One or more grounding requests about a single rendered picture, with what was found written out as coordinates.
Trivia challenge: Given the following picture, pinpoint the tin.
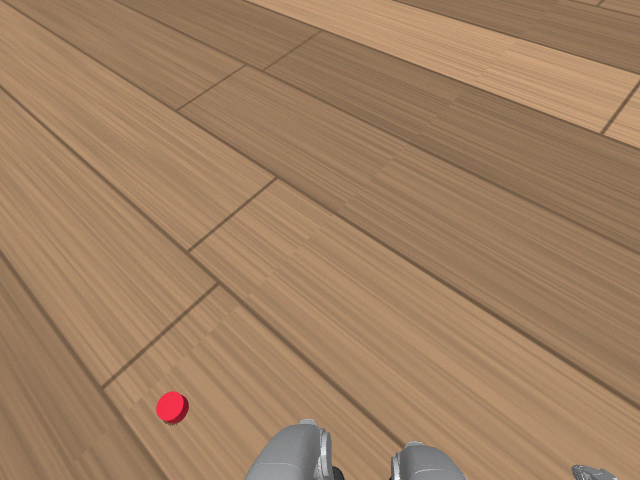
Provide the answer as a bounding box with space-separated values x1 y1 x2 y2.
156 391 189 423

